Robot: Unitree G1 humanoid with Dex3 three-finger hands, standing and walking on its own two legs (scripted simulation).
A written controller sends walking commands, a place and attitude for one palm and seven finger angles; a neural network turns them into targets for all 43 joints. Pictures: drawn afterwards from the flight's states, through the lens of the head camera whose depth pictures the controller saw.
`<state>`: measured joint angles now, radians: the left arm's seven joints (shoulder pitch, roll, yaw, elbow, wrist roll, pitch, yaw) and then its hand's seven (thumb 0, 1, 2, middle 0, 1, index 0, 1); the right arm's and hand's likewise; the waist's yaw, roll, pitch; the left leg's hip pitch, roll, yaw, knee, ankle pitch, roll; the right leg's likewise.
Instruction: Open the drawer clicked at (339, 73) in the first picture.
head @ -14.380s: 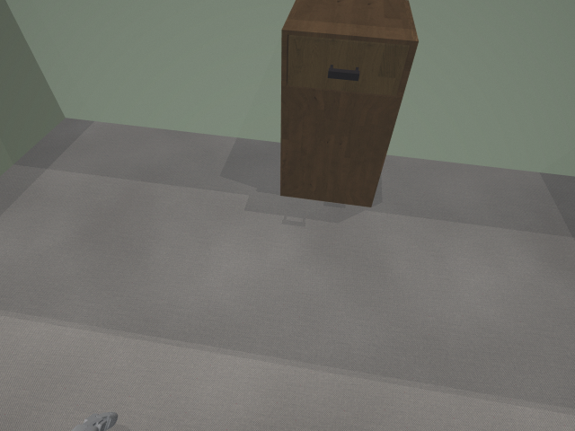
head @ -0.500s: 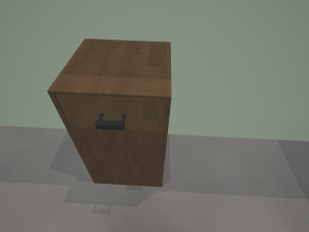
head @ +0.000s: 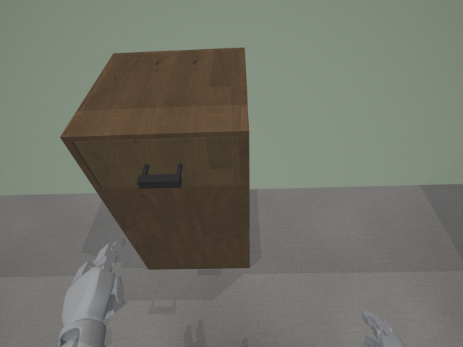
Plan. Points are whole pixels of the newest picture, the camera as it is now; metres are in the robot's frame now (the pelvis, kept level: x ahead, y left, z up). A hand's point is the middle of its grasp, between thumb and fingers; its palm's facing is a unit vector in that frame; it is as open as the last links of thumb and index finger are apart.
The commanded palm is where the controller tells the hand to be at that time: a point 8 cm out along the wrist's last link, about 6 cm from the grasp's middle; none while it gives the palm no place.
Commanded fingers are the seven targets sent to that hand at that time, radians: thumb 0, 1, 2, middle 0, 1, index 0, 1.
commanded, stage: raise the hand with hooked fingers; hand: left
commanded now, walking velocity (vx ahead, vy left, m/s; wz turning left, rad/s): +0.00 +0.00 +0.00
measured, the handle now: (161, 174) +0.54 +0.21 -0.07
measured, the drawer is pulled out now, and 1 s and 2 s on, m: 0.00 0.00 0.00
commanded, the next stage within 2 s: move the hooked fingers above the handle in 1.66 s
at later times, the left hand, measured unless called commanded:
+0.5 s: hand (112, 278) +0.24 +0.22 +0.01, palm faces +0.11 -0.04 -0.99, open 10.5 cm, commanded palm +0.19 +0.22 +0.04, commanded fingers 0.00 0.01 0.52 -0.26 -0.87 -0.26 -0.87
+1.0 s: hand (104, 235) +0.29 +0.23 +0.05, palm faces +0.11 -0.10 -0.99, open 13.3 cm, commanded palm +0.27 +0.23 +0.11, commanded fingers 0.00 -0.50 0.30 -0.30 -1.20 -0.30 -1.20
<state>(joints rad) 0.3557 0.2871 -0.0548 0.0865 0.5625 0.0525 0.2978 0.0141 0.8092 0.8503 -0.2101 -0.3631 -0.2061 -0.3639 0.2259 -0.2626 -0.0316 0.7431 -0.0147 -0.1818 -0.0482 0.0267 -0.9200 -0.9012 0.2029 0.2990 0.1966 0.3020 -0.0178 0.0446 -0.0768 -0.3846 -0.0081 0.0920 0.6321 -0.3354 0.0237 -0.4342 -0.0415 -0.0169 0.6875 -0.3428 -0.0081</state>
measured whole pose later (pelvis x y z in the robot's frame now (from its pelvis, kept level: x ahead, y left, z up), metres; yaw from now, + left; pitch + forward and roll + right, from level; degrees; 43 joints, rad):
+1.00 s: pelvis +0.01 +0.00 +0.00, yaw -2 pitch +5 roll +1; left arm 0.09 0.39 -0.07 0.03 0.96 0.14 0.27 0.00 -0.34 0.36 -0.31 -1.10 -0.31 -1.10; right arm 0.11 -0.25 -0.04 0.60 -0.01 0.09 -0.03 0.02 -0.91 -0.90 0.20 0.30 0.19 0.30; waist 0.06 0.06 -0.08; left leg -0.39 -0.02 0.01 0.67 -0.37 0.01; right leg -0.43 -0.01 0.01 0.70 -0.36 -0.01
